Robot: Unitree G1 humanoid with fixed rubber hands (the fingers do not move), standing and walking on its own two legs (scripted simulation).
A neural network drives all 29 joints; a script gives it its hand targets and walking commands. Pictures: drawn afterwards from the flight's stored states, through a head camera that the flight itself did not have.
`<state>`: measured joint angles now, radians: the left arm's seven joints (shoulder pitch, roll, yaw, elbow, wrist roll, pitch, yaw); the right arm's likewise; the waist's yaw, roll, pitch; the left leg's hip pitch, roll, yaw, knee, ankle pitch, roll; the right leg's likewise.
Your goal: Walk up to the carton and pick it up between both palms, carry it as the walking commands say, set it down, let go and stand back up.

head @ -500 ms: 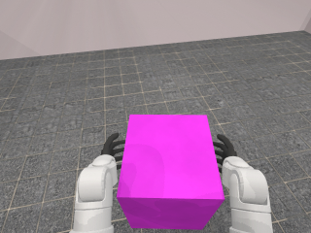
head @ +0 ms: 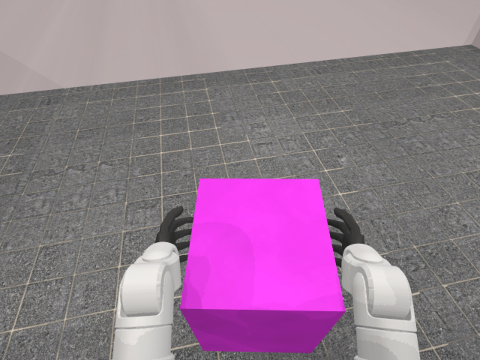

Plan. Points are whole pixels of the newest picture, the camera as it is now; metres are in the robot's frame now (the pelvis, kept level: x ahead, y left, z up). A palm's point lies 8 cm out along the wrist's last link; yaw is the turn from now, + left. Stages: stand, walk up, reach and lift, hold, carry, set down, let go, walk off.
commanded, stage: carry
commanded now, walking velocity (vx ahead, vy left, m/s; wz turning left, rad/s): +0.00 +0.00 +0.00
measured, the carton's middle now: (257, 269) +0.28 +0.00 +0.00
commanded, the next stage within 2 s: hold in 0.22 s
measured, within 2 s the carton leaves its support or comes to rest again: neither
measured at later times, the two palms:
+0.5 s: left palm (167, 257) +0.28 +0.15 +0.05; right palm (344, 260) +0.27 -0.14 +0.05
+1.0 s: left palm (182, 256) +0.31 +0.14 -0.01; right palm (339, 263) +0.30 -0.15 -0.01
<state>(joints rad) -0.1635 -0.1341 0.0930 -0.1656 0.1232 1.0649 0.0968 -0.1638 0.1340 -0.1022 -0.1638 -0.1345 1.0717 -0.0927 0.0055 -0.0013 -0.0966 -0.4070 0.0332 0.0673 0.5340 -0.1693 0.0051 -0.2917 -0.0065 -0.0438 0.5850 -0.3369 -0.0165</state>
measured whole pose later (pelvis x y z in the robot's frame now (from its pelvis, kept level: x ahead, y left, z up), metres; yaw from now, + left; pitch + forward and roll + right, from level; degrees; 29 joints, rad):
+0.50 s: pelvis +0.00 +0.01 +0.01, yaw -2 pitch -6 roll +1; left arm -0.17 -0.14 0.14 0.10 0.23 0.75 0.04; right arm -0.19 0.14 -0.12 0.18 -0.20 0.71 -0.06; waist 0.03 -0.04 0.05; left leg -0.16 0.00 0.04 0.39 -0.13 0.01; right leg -0.07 0.00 0.02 0.46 -0.28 -0.01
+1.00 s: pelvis -0.02 +0.02 -0.01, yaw -4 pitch +2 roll +0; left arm -0.43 -0.21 0.37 0.50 0.33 0.47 0.06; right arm -0.47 0.14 -0.42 0.61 -0.35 0.42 0.03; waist 0.01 -0.04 0.05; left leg -0.43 -0.04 -0.01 0.58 -0.18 0.02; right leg -0.35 0.03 0.09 0.65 -0.33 0.00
